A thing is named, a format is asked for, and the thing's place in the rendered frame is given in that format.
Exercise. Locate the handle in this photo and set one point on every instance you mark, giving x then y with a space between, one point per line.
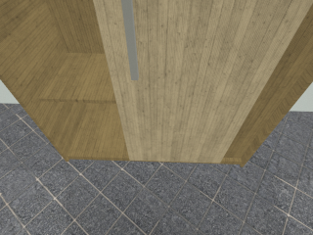
130 35

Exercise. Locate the wardrobe door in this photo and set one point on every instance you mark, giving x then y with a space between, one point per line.
202 65
292 65

